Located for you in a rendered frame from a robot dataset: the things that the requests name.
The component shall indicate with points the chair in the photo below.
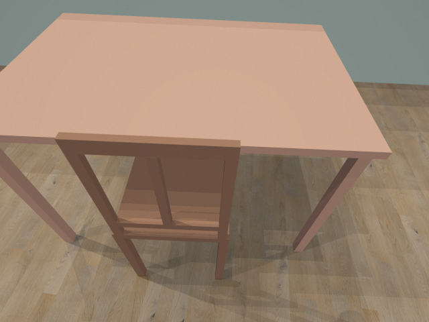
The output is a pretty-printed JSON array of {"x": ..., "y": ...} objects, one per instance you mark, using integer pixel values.
[{"x": 179, "y": 189}]

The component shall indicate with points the table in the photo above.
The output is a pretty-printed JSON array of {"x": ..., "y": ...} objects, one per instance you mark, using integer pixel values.
[{"x": 280, "y": 88}]

